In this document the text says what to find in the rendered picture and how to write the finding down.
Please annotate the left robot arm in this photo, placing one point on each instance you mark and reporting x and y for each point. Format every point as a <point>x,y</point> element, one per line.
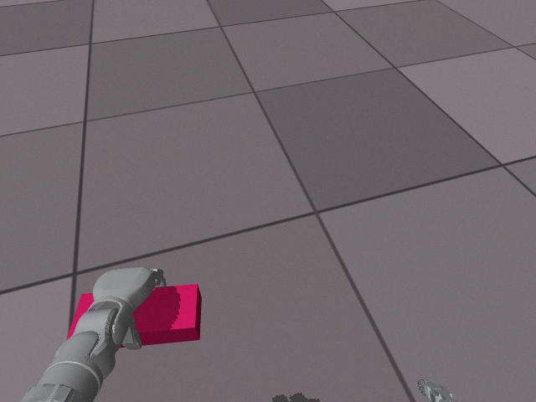
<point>84,360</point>

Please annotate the right robot hand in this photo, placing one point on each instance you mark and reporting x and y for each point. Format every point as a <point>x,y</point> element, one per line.
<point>434,392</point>

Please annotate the left robot hand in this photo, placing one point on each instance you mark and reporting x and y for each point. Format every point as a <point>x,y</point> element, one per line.
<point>133,285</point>

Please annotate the carton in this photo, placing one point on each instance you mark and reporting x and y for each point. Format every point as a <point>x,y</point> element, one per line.
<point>170,314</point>

